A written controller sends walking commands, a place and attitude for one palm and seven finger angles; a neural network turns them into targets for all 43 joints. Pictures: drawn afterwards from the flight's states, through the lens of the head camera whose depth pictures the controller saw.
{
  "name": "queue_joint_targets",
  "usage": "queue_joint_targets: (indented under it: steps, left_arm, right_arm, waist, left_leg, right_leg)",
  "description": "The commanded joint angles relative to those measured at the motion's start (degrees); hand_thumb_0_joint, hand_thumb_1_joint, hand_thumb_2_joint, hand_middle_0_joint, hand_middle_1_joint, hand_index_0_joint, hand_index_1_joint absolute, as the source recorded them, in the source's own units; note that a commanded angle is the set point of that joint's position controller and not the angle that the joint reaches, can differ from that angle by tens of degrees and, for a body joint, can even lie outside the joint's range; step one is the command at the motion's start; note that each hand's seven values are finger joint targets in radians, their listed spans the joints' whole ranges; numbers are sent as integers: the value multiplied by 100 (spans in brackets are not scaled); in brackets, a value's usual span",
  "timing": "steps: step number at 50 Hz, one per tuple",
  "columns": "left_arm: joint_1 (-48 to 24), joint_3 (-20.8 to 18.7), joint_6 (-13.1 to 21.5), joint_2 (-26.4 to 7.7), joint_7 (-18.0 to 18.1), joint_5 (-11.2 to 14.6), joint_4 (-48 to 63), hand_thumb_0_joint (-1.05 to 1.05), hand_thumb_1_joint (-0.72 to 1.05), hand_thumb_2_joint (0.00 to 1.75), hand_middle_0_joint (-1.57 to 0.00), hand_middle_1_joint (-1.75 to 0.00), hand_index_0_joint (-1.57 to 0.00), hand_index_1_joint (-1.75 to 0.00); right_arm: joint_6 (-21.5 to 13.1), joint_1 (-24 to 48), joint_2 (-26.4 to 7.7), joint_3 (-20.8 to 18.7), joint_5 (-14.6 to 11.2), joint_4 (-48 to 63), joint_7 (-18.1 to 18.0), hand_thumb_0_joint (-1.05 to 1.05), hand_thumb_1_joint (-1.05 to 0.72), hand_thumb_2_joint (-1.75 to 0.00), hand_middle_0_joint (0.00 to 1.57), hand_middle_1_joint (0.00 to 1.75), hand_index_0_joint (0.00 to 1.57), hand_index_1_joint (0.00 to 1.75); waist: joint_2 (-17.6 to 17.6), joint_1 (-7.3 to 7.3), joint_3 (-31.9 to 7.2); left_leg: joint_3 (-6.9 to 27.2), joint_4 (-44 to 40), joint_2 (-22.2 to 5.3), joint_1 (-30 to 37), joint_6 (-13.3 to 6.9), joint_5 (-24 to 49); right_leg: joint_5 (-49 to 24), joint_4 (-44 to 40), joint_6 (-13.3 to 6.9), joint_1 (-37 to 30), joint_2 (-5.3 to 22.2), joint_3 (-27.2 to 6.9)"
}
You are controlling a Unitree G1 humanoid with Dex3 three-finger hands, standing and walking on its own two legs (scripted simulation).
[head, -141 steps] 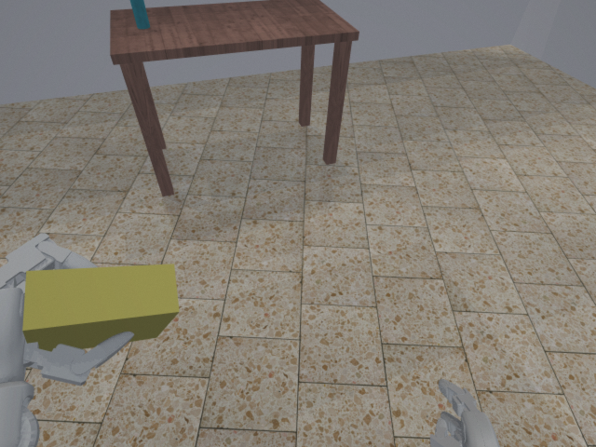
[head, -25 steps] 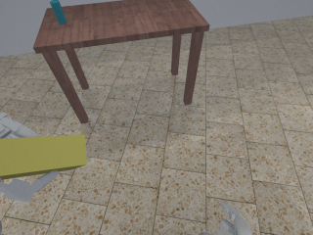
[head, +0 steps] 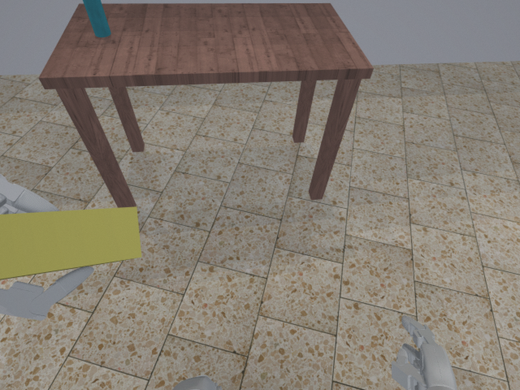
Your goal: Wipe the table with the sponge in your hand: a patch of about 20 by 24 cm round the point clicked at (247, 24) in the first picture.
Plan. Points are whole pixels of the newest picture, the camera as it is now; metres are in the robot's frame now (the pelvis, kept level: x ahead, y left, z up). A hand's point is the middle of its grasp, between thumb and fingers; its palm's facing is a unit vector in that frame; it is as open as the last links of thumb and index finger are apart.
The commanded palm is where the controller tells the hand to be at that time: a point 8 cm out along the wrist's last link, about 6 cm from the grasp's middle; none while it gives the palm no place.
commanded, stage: walk to a spot facing it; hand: left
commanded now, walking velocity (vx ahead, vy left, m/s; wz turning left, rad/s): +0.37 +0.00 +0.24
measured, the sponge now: (83, 242) +0.23 +0.21 +0.18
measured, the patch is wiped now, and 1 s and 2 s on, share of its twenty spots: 0.00 0.00 0.00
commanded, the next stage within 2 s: turn to face it in 0.92 s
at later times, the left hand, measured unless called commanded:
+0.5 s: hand (118, 184) +0.31 +0.19 +0.18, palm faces +0.55 -0.73 -0.42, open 9.5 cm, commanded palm +0.24 +0.24 +0.20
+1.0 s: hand (72, 121) +0.38 +0.26 +0.21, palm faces +0.66 -0.59 -0.47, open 9.5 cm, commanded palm +0.29 +0.28 +0.20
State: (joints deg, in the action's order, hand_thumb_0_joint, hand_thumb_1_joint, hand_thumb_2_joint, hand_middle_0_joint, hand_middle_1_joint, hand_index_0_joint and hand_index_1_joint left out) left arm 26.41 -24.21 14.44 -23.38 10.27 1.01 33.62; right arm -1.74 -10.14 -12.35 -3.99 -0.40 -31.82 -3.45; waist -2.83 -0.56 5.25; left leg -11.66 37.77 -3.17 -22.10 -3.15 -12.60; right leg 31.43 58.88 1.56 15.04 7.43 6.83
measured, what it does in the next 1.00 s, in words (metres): walks ahead, turning left: right foot, then left foot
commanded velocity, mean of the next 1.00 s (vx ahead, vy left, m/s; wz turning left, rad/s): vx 0.29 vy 0.00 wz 0.45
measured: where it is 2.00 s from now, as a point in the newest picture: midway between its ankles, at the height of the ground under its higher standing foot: (283, 362)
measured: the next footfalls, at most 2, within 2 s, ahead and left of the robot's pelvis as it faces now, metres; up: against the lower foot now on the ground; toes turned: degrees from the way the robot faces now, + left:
right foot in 0.36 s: +0.18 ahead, -0.16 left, +0.00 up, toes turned -3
left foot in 0.80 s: +0.32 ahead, +0.10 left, +0.00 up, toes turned +30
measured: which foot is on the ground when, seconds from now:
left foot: down 0.00-0.36, up 0.38-0.78, down 0.80-1.00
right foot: up 0.00-0.34, down 0.36-0.82, up 0.84-1.00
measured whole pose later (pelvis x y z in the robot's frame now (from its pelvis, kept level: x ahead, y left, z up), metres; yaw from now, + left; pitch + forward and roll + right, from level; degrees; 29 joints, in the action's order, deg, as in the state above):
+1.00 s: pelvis +0.26 -0.04 +0.01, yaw +25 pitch -1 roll -1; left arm 24.0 -24.8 11.5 -25.7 7.6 2.0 35.7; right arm -4.0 -8.2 -6.3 0.5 -1.3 -32.9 -1.2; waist -0.5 -2.1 6.5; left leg -4.9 34.4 -2.0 -22.9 -2.6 -11.0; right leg 25.6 68.1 4.1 31.4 6.0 3.1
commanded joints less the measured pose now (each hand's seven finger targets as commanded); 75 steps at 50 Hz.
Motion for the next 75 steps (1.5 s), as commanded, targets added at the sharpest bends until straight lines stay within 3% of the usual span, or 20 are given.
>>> queue_joint_targets:
  steps: [1,7,16,17,18,19,25,35,38,39,41,43,47,58,59,61,65,68,72,75]
  left_arm:
    - [-802,-608,263,-1052,-36,-3,1101,0,10,130,-120,-160,-120,-160]
    - [5,-336,287,-580,-112,101,1715,0,10,130,-120,-160,-120,-160]
    - [-690,-58,16,-408,-100,6,63,0,10,130,-120,-160,-120,-160]
    - [-845,-19,-32,-472,-97,-46,76,0,10,130,-120,-160,-120,-160]
    - [-938,-168,-108,-839,-70,-87,76,0,10,130,-120,-160,-120,-160]
    - [-1011,-215,-187,-881,-46,3,89,0,10,130,-120,-160,-120,-160]
    - [-535,-499,155,-1054,-83,9,914,0,10,130,-120,-160,-120,-160]
    - [453,-753,103,-775,130,141,989,0,10,130,-120,-160,-120,-160]
    - [30,-611,76,-824,184,147,1132,0,10,130,-120,-160,-120,-160]
    - [-40,-431,131,-697,167,132,1210,0,10,130,-120,-160,-120,-160]
    - [-325,-606,275,-998,148,118,1560,0,10,130,-120,-160,-120,-160]
    - [-715,-807,143,-1354,-63,23,1199,0,10,130,-120,-160,-120,-160]
    - [-29,-1026,222,-1238,-98,200,1975,0,10,130,-120,-160,-120,-160]
    - [-851,69,-78,-270,-88,44,121,0,10,130,-120,-160,-120,-160]
    - [-1354,208,-103,-359,-71,-34,145,0,10,130,-120,-160,-120,-160]
    - [-2034,344,-228,-666,-39,-67,-35,0,10,130,-120,-160,-120,-160]
    - [-2536,333,-54,-774,-39,-13,658,0,10,130,-120,-160,-120,-160]
    - [-1505,-297,132,-1066,-26,60,977,0,10,130,-120,-160,-120,-160]
    - [-62,-781,250,-1026,-4,188,1161,0,10,130,-120,-160,-120,-160]
    - [304,-724,199,-820,-53,220,984,0,10,130,-120,-160,-120,-160]
  right_arm:
    - [-389,273,-591,-39,-30,631,83,0,-90,-90,20,30,20,30]
    - [-718,241,-445,74,-32,560,152,0,-90,-90,20,30,20,30]
    - [-617,187,-415,155,-14,314,-110,0,-90,-90,20,30,20,30]
    - [-565,152,-323,177,-33,308,-103,0,-90,-90,20,30,20,30]
    - [-506,252,-172,221,-28,391,-97,0,-90,-90,20,30,20,30]
    - [-527,532,-375,225,-9,424,-93,0,-90,-90,20,30,20,30]
    - [-350,653,-455,165,44,390,-14,0,-90,-90,20,30,20,30]
    - [-270,168,-327,-12,-8,907,27,0,-90,-90,20,30,20,30]
    - [-276,-58,-376,-74,8,876,-52,0,-90,-90,20,30,20,30]
    - [-295,-36,-467,-109,14,887,-87,0,-90,-90,20,30,20,30]
    - [-434,72,-564,19,7,972,11,0,-90,-90,20,30,20,30]
    - [-458,325,-709,-28,-11,768,97,0,-90,-90,20,30,20,30]
    - [-518,329,-529,-26,-103,645,123,0,-90,-90,20,30,20,30]
    - [-677,142,-553,165,-93,372,-97,0,-90,-90,20,30,20,30]
    - [-704,113,-480,201,-98,356,-125,0,-90,-90,20,30,20,30]
    - [-731,395,-426,306,7,369,-183,0,-90,-90,20,30,20,30]
    - [-719,592,-470,290,52,366,-115,0,-90,-90,20,30,20,30]
    - [-591,558,-423,289,71,483,-40,0,-90,-90,20,30,20,30]
    - [-404,592,-361,220,47,899,97,0,-90,-90,20,30,20,30]
    - [-205,304,-450,165,-38,995,172,0,-90,-90,20,30,20,30]
  waist:
    - [1278,-33,-1046]
    - [1853,121,-1096]
    - [930,134,-916]
    - [102,136,-1083]
    - [-1832,206,-1133]
    - [-1543,288,-994]
    - [-220,105,-572]
    - [-785,304,-1074]
    - [-516,-95,-1698]
    - [316,-209,-1979]
    - [1964,-56,-2137]
    - [977,-40,-1453]
    - [1610,124,-1352]
    - [920,113,-1144]
    - [398,43,-1054]
    - [-1167,10,-697]
    - [-673,91,-551]
    - [-252,176,-979]
    - [-81,322,-1547]
    - [71,99,-1863]
  left_leg:
    - [3593,-1911,-2123,1798,-1319,796]
    - [1600,-2280,-1219,679,-651,-52]
    - [1261,-961,-904,435,-292,-1032]
    - [896,351,-528,-36,-149,-1086]
    - [493,2351,219,-1552,151,-1913]
    - [1160,3433,295,-2180,236,-2023]
    - [1084,3974,-215,-2314,515,-771]
    - [-336,124,-32,-865,397,-441]
    - [-752,-919,591,1057,276,295]
    - [-74,-1119,268,2269,75,769]
    - [4507,-1232,-2406,3424,-1604,4468]
    - [3887,-1547,-2145,2258,-1352,2877]
    - [2552,-1959,-1362,722,-934,457]
    - [1200,-1100,-893,457,-167,-857]
    - [866,-511,-556,591,21,-1073]
    - [804,1208,237,-561,393,-1748]
    - [1114,2473,36,-728,639,-1427]
    - [900,1505,82,-359,622,-1254]
    - [795,-8,103,-214,655,-1003]
    - [745,-1394,-36,855,663,329]
  right_leg:
    - [34,1803,21,2396,81,-771]
    - [-1221,-65,128,1221,-24,-76]
    - [-1166,-3177,137,-530,-490,437]
    - [-1015,-3774,-124,-1095,120,-390]
    - [-1230,-4316,-751,-1935,1575,-2669]
    - [-1650,-4492,-1027,-1941,2187,-3324]
    - [-3968,-4062,-785,-1586,1518,-626]
    - [-5833,-3235,-733,-1968,1369,481]
    - [-6026,-1214,-323,-1203,1115,983]
    - [-4830,106,-99,-324,891,984]
    - [971,2555,201,2199,-434,-140]
    - [248,2516,191,2457,20,-774]
    - [-675,1085,248,1630,41,-600]
    - [-1152,-3003,221,-235,-680,176]
    - [-1456,-3656,89,-143,-455,-283]
    - [-2899,-4289,-788,-176,1148,-2953]
    - [-4695,-3949,-1080,-248,1046,-2543]
    - [-5343,-3645,-1094,-648,797,-1776]
    - [-5366,-3386,-1234,-1332,702,-2171]
    - [-4875,-2845,-795,-1026,365,-2066]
